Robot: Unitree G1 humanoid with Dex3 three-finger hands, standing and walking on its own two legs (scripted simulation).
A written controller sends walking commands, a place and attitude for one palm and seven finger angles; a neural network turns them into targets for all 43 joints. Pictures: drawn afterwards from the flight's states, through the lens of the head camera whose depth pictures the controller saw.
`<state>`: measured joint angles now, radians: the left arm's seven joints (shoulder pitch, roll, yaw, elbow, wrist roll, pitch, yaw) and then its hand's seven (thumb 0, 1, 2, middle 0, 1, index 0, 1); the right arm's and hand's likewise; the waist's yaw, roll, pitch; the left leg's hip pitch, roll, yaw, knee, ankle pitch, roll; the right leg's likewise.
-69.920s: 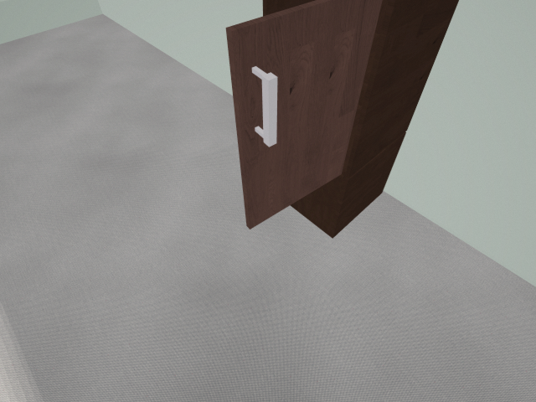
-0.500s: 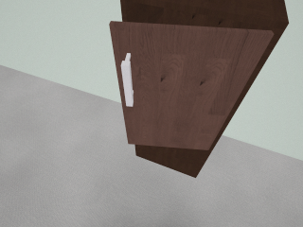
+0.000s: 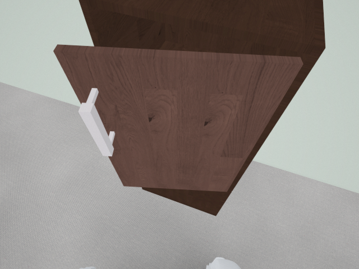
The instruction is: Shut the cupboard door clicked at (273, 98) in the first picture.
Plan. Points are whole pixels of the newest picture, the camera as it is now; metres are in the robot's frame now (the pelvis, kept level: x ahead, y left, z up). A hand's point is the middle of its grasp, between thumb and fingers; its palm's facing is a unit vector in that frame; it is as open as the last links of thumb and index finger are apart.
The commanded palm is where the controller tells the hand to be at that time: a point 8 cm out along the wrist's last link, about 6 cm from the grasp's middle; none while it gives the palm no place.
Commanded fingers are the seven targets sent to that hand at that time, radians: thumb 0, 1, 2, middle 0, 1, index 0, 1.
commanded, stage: shuffle to correct the standing spot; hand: left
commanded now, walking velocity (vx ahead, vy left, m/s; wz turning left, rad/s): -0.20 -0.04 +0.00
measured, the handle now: (101, 125) +0.38 +0.18 +0.09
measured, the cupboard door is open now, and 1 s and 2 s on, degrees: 17 17 17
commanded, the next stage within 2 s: come to a stop and stand still in 0.28 s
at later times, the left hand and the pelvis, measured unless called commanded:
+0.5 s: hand out of the picture +0.01 +0.15 -0.19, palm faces +0.09 -0.98 -0.17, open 7.3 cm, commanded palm none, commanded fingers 0.00 0.90 0.90 -0.20 -0.30 -0.20 -0.30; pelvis -0.05 -0.03 -0.01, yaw +2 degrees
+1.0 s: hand out of the picture -0.04 +0.15 -0.19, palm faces -0.02 -0.98 -0.18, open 7.3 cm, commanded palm none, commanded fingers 0.00 0.90 0.90 -0.20 -0.30 -0.20 -0.30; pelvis -0.07 -0.03 +0.00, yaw +0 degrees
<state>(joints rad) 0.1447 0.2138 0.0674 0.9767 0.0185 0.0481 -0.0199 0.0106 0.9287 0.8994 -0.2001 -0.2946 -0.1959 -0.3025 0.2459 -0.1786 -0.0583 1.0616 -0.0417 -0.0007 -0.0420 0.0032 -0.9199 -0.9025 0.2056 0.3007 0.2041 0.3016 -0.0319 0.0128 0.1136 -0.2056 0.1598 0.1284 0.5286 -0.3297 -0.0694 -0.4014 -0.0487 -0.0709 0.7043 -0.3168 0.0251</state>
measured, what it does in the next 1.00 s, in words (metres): steps on the spot: right foot, then left foot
